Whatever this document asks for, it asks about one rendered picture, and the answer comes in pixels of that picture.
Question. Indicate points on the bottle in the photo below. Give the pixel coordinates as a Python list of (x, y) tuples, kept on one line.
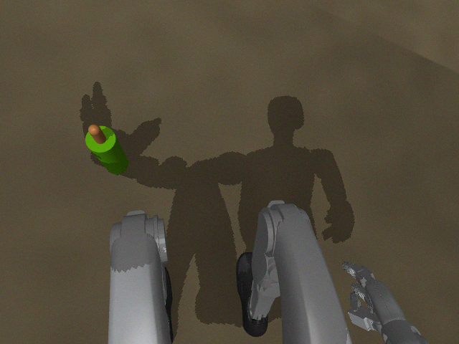
[(103, 143)]

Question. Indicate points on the right robot foot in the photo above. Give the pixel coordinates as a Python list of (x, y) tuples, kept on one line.
[(255, 328)]

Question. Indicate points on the right robot hand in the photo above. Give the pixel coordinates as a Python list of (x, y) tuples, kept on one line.
[(383, 307)]

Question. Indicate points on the right robot arm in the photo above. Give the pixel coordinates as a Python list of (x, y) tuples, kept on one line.
[(401, 332)]

